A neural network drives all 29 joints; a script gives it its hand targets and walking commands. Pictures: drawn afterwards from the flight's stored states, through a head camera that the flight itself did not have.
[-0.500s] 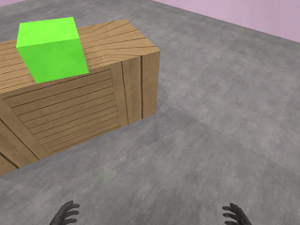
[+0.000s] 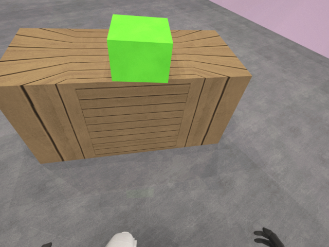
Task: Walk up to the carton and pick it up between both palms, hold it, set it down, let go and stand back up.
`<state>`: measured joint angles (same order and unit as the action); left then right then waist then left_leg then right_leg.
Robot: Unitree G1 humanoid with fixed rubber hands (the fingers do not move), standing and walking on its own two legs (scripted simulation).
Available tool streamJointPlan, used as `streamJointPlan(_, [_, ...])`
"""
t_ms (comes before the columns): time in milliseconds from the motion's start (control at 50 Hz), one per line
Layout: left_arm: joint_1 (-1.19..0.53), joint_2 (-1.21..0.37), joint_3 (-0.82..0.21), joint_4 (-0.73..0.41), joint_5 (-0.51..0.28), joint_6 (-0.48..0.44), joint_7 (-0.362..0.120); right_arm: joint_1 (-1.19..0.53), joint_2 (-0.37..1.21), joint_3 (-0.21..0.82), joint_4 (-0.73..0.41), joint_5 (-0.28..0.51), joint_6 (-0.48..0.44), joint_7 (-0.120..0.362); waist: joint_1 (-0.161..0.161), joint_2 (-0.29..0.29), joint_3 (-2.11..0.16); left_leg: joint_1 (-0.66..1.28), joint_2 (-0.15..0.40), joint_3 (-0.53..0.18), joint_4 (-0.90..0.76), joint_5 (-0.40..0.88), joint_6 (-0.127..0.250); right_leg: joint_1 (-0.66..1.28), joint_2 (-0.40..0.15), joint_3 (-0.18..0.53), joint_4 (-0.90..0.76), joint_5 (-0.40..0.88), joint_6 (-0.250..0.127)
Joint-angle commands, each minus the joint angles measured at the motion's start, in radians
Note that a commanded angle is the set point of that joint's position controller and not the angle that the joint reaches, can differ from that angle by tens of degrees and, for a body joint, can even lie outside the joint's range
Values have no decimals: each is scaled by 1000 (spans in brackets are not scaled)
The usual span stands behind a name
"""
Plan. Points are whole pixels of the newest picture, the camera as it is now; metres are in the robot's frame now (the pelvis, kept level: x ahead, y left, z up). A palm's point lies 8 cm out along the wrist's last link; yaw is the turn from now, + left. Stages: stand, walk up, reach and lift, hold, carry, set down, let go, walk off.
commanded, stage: walk up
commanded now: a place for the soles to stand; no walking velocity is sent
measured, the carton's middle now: (140, 48) +0.95 +0.16 -0.01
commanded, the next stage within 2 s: none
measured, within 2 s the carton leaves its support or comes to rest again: neither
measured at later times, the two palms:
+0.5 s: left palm (83, 158) +0.34 +0.26 -0.06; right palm (258, 213) +0.24 -0.27 -0.09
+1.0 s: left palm (70, 171) +0.33 +0.30 -0.10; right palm (206, 107) +0.62 -0.15 -0.05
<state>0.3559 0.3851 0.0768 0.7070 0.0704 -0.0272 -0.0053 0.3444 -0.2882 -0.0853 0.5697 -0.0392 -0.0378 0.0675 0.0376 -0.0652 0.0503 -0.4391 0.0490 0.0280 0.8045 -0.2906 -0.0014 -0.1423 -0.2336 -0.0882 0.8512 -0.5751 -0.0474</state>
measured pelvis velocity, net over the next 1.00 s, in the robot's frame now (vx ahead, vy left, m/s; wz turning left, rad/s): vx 0.41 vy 0.04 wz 0.28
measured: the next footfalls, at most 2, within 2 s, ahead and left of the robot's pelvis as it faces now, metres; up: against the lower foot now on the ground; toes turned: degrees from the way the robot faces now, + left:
right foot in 0.46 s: +0.36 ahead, -0.10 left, +0.00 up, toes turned +3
left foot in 0.96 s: +0.51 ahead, +0.17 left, +0.00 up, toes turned +17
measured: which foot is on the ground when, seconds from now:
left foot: down 0.00-0.50, up 0.52-0.94, down 0.96-1.00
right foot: up 0.00-0.44, down 0.46-1.00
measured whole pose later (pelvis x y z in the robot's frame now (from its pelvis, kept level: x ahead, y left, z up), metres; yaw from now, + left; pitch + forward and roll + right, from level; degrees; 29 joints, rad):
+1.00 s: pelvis +0.41 +0.04 +0.01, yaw +16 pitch -3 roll +1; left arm 0.49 0.33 0.03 0.67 0.04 -0.02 0.00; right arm 0.24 -0.21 -0.04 0.57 -0.07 -0.04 0.03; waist 0.07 -0.07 0.10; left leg -0.40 -0.03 0.05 0.65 -0.19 0.05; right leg -0.08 -0.12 -0.20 0.72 -0.52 -0.02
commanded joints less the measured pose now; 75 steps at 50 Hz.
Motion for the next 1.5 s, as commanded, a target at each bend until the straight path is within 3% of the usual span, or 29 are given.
streamJointPlan(0, [-112,84,-10,-221,-18,19,-20,152,-322,-72,-27,24,2,-75,-114,250,101,237,325,-864,-700,-763,286,-637,102,133,504,45,26])
streamJointPlan(60, [-26,75,-4,-173,-22,-4,-26,91,-200,-34,-19,-3,-10,-82,-63,203,104,147,207,-497,-560,-297,226,-504,71,132,352,193,40])
streamJointPlan(120, [23,34,-8,-150,-24,3,-41,85,-145,-14,10,-6,-29,-74,-35,171,45,124,127,-318,-556,-145,187,-421,114,101,266,298,55])
streamJointPlan(320, [-168,-55,-18,-229,-18,-12,-41,226,-162,-7,72,-4,-36,-69,-124,158,39,322,141,-250,-482,214,171,-396,168,52,-207,483,39])
streamJointPlan(380, [-96,-43,-1,-223,-11,-22,-24,191,-166,-6,52,-4,-25,-68,-74,174,43,256,133,-261,-390,230,154,-232,186,44,-259,438,14])
streamJointPlan(420, [94,15,23,-181,-2,-39,-4,214,-109,19,41,-8,-22,-64,17,38,-51,144,49,-197,-75,273,110,69,194,51,-305,426,-18])
streamJointPlan(440, [218,77,35,-159,13,-46,6,271,-55,37,27,-9,-21,-60,62,-110,-163,10,-30,-131,220,117,63,256,19,274,-333,286,-78])
streamJointPlan(460, [244,137,47,-175,16,-43,14,328,-31,47,9,-3,-12,-62,47,-202,-185,-164,-132,-81,420,-285,10,337,-226,677,-453,218,-155])
streamJointPlan(480, [195,155,53,-169,-6,-29,23,305,-101,28,-1,-10,10,-75,38,-143,-155,-225,-86,-114,522,-293,6,296,-295,841,-563,94,-233])
streamJointPlan(500, [157,116,37,-183,-24,-25,27,243,-134,14,-6,-22,21,-78,34,-92,-88,-236,-50,-136,563,-220,0,212,-272,796,-598,106,-209])
streamJointPlan(540, [110,57,7,-180,-27,-25,29,125,-106,14,-13,-10,21,-66,32,9,50,-210,-26,-163,517,-105,-7,51,-160,433,-551,450,-112])
streamJointPlan(600, [41,31,-12,-154,-28,-39,14,153,-28,24,-4,2,20,-44,-39,-42,75,-98,-34,-125,411,-3,-11,-99,-22,129,-536,662,-76])
streamJointPlan(820, [166,86,-1,-101,-27,-26,10,-120,-14,25,-74,-17,9,-19,41,-77,59,-64,-26,0,-148,103,6,61,-58,32,-504,596,-138])
streamJointPlan(860, [178,102,-1,-99,-25,-12,14,-94,-19,12,-73,-23,2,-24,28,-62,49,32,-33,-3,-194,86,34,35,-82,46,-463,524,-139])
streamJointPlan(900, [152,86,-15,-113,-25,-5,14,39,-57,-11,-40,-26,-10,-36,-50,28,12,235,-66,3,-249,100,66,-64,-58,7,-292,519,-115])
streamJointPlan(920, [180,49,-31,-116,-26,-3,12,130,-96,-27,-12,-34,-16,-46,-91,130,-58,385,-60,-40,-255,83,88,-126,1,-51,-94,514,-79])
streamJointPlan(940, [225,0,-51,-135,-26,-2,7,227,-162,-43,1,-43,-19,-58,-141,274,-164,561,103,-314,-277,-50,162,-282,83,-92,193,349,-25])
streamJointPlan(960, [236,1,-43,-173,-30,9,-2,255,-226,-50,-19,-25,-16,-74,-137,342,-166,612,328,-770,-418,-121,269,-479,216,-39,369,-16,31])
streamJointPlan(980, [173,76,-19,-177,-23,35,1,228,-221,-59,-11,10,-2,-89,-160,243,-111,520,371,-848,-507,-255,340,-512,174,42,446,-11,32])
streamJointPlan(1020, [44,74,-7,-202,-19,39,-4,155,-163,-30,-26,22,1,-98,-139,157,57,356,299,-640,-524,-58,263,-533,149,98,495,96,32])
streamJointPlan(1080, [139,2,-16,-164,-36,27,-18,17,-115,-7,-29,9,-12,-91,-37,162,99,142,163,-295,-506,220,179,-380,122,132,345,223,49])
streamJointPlan(1200, [95,-62,-43,-163,-46,21,0,-19,-96,18,-11,20,-9,-82,-35,247,11,127,50,-84,-372,801,186,-234,206,53,44,355,94])
streamJointPlan(1260, [17,-43,-38,-168,-46,18,22,1,-127,9,-13,21,26,-80,-70,243,-54,193,66,-112,-253,706,181,-178,227,22,-120,429,80])
streamJointPlan(1320, [55,7,-16,-163,-38,13,33,-31,-146,17,-38,37,52,-78,-17,117,-101,119,76,-193,-138,422,114,3,214,64,-353,640,41])
streamJointPlan(1340, [27,42,-7,-172,-31,12,33,2,-120,29,-42,46,52,-77,-24,35,-113,59,63,-190,-93,269,72,62,140,158,-370,699,4])
streamJointPlan(1360, [13,88,4,-188,-24,13,34,65,-73,49,-46,48,52,-76,-35,-97,-162,10,-9,-130,42,-43,18,94,-52,362,-385,772,-84])
streamJointPlan(1380, [-34,107,5,-211,-52,27,33,105,-69,45,-25,39,72,-90,-55,-129,-168,74,-82,-68,172,-361,-27,-15,-167,489,-412,774,-206])
streamJointPlan(1400, [-56,106,10,-206,-65,33,36,71,-92,38,-18,20,95,-101,-39,-141,-132,65,-54,-87,259,-379,-33,-89,-195,528,-451,696,-269])
streamJointPlan(1480, [-50,46,-7,-210,-46,37,41,-27,-119,16,-10,25,107,-99,-8,-90,-57,45,-73,-126,328,-315,-46,-167,-50,345,-452,671,-191])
